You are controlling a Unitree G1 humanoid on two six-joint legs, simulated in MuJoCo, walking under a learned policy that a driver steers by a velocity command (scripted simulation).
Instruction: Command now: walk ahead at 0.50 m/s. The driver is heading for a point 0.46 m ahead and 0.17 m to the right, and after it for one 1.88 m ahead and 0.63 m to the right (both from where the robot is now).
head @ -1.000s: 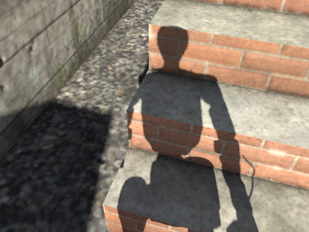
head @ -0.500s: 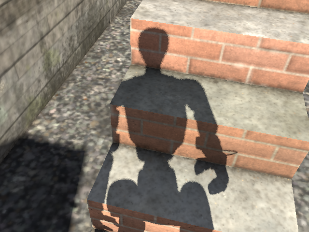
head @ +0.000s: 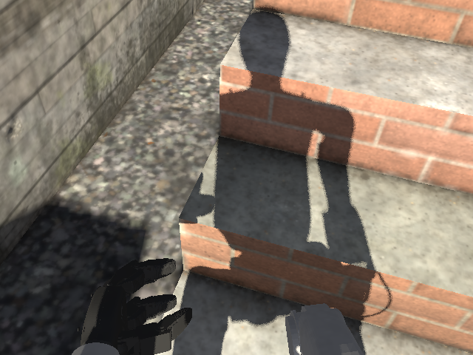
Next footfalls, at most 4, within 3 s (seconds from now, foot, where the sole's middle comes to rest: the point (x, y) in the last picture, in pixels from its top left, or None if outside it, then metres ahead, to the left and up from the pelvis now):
0.14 right None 0.12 -0.15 -0.60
0.52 left None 0.15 0.02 -0.60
0.96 right None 0.30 -0.28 -0.41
1.48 left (283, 350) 0.40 -0.08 -0.41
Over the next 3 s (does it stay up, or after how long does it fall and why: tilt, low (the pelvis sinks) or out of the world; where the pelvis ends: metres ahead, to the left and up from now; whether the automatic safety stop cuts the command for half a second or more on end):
stays up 0.74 -0.33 0.71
